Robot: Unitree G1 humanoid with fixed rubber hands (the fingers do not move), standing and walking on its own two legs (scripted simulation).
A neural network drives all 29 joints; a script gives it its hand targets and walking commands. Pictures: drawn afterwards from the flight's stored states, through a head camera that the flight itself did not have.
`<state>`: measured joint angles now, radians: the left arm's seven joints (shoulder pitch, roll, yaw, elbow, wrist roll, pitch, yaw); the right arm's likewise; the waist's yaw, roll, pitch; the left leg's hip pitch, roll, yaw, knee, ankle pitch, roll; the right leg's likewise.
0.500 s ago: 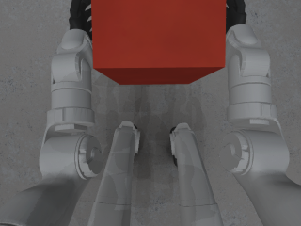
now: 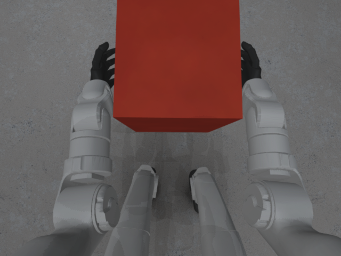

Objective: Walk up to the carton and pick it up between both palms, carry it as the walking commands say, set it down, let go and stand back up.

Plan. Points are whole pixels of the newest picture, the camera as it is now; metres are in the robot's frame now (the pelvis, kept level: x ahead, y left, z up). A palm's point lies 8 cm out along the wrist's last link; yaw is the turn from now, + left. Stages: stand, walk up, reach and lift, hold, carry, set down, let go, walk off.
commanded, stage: reach and lift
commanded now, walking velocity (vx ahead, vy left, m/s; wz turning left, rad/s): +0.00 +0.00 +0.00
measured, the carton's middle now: (174, 71) +0.51 +0.02 -0.11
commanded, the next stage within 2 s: none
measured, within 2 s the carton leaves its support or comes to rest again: neither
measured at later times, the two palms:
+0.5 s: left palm (83, 74) +0.43 +0.17 +0.05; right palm (275, 74) +0.45 -0.15 +0.05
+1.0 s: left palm (59, 71) +0.40 +0.17 +0.12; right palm (305, 77) +0.41 -0.15 +0.11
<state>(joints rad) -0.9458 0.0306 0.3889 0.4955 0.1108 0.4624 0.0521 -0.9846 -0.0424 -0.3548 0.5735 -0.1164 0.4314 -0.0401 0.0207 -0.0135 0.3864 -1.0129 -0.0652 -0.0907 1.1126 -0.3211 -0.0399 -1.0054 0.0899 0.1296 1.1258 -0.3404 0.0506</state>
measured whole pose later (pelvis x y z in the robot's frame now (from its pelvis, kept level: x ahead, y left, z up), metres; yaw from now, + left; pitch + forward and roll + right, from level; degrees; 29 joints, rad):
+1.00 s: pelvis +0.11 +0.00 +0.10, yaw +0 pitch +2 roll +0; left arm -0.27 -0.15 0.29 0.28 0.24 0.63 -0.03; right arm -0.28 0.11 -0.27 0.34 -0.20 0.59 0.05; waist 0.01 0.00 -0.05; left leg -0.28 -0.04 -0.11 0.45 -0.21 -0.01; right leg -0.26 0.04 0.13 0.44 -0.21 0.02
